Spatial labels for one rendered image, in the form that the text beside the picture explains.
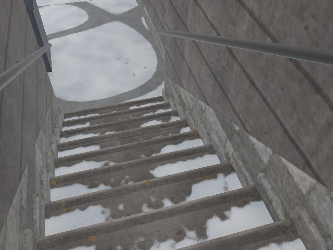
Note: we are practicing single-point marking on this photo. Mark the stairs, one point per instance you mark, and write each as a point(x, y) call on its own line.
point(133, 176)

